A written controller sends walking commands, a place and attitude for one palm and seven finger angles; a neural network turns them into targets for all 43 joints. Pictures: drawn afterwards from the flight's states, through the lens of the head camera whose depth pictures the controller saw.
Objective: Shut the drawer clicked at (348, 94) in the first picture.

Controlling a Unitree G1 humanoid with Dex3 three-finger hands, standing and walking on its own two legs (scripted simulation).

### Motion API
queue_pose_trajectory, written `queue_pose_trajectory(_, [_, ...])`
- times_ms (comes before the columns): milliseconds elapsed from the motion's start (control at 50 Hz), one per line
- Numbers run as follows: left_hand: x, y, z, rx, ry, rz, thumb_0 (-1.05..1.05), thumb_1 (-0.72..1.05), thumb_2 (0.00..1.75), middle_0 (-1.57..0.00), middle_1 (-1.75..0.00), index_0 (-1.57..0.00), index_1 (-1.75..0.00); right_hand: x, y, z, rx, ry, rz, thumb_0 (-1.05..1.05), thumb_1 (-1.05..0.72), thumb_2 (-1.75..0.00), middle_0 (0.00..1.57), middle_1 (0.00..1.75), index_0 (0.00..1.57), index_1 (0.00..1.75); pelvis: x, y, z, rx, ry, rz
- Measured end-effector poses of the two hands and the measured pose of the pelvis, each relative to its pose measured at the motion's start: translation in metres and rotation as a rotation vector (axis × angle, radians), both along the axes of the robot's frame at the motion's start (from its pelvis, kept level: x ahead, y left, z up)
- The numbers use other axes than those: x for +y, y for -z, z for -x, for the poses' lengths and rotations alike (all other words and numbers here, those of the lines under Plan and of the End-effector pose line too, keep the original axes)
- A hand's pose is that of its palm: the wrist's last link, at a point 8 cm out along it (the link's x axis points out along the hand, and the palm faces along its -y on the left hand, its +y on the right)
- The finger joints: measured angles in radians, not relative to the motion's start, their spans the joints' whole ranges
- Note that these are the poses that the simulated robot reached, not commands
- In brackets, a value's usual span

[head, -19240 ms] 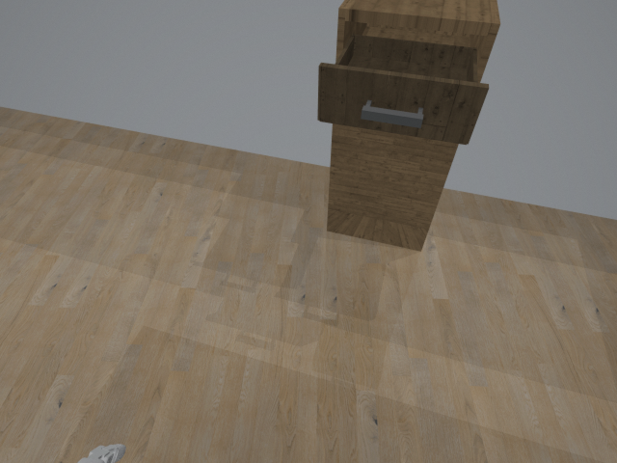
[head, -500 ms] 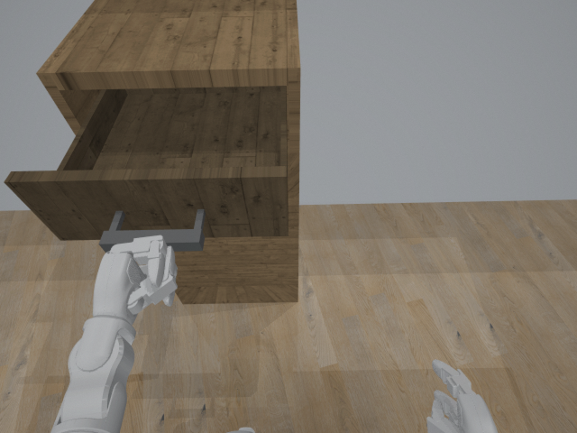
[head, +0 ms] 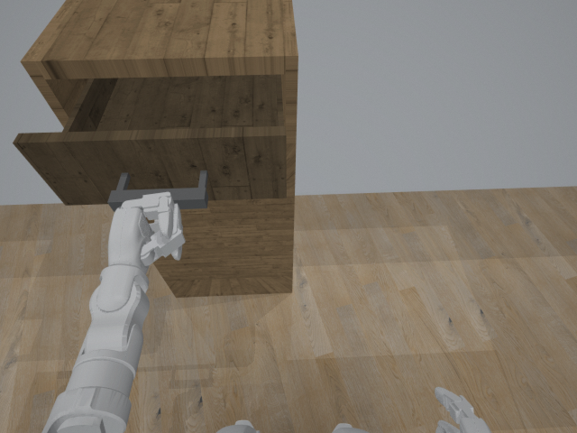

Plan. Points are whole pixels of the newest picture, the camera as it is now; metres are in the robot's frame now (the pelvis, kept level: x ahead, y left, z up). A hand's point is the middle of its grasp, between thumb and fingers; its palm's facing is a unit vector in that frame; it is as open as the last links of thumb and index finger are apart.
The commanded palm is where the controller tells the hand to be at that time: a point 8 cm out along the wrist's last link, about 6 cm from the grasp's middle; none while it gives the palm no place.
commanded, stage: push the drawer shut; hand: left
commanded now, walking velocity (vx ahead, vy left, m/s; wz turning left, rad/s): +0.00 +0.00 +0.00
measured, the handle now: (162, 188) +0.44 +0.20 +0.07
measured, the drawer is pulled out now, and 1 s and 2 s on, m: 0.14 0.02 0.00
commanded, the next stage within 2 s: pull the fist back off the drawer in 1.62 s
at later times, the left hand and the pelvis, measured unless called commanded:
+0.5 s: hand (182, 197) +0.43 +0.17 +0.06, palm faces +0.06 -1.00 -0.03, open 3.0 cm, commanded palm +0.41 +0.22 +0.07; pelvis +0.00 +0.00 +0.00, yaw -1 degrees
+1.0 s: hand (190, 165) +0.50 +0.17 +0.07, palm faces +0.08 -1.00 -0.02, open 3.1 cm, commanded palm +0.47 +0.22 +0.07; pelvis +0.00 +0.00 -0.01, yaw -2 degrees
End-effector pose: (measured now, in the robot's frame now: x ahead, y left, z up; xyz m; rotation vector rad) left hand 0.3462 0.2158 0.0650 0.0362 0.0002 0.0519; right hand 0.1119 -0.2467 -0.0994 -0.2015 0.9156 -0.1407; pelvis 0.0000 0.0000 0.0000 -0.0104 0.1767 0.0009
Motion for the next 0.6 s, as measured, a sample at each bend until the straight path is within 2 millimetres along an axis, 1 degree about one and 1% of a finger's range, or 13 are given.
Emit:
queue_pose_trajectory(300, [0.001,-0.001,-0.033,0.003,-0.007,0.001,0.00,0.78,0.88,-1.40,-1.60,-1.40,-1.60,-0.009,0.006,0.031,0.097,0.044,0.010,0.01,-0.91,-0.90,0.20,0.30,0.20,0.30,-0.002,0.001,0.001,0.018,0.007,0.002])
queue_pose_trajectory(600, [0.004,-0.002,-0.073,0.017,-0.012,0.011,0.00,0.77,0.87,-1.40,-1.60,-1.40,-1.60,-0.016,0.012,0.060,0.192,0.087,0.022,0.01,-0.91,-0.90,0.20,0.30,0.20,0.30,-0.004,0.005,0.001,0.058,0.015,0.004])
